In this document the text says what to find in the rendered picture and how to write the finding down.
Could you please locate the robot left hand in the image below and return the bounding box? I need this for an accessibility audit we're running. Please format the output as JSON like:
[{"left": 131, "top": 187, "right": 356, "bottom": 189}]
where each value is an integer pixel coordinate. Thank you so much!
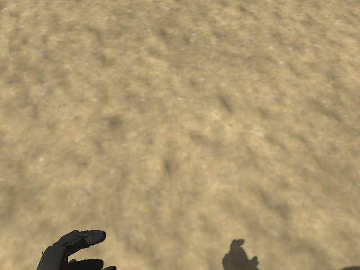
[{"left": 37, "top": 230, "right": 116, "bottom": 270}]

